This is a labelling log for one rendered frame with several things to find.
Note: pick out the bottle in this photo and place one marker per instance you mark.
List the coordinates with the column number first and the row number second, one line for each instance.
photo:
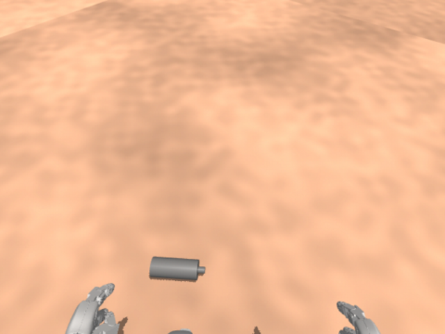
column 178, row 268

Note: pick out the right robot hand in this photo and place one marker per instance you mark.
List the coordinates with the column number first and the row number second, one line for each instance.
column 357, row 318

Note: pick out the left robot hand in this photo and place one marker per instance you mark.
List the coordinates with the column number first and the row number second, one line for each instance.
column 87, row 319

